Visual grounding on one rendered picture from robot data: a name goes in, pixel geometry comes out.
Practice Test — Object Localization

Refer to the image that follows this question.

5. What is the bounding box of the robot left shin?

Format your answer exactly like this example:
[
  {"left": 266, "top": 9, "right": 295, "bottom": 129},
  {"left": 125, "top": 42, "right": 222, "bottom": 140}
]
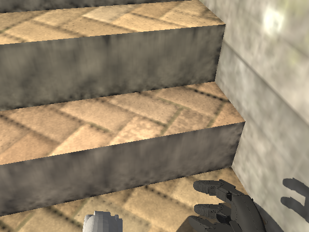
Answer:
[{"left": 82, "top": 215, "right": 93, "bottom": 232}]

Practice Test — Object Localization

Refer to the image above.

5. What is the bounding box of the robot right hand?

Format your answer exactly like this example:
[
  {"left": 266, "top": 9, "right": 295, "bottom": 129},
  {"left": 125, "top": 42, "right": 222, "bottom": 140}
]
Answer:
[{"left": 188, "top": 179, "right": 267, "bottom": 232}]

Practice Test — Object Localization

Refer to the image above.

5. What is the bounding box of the robot left thigh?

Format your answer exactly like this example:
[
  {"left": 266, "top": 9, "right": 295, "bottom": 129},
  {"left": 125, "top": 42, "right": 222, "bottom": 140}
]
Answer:
[{"left": 84, "top": 211, "right": 123, "bottom": 232}]

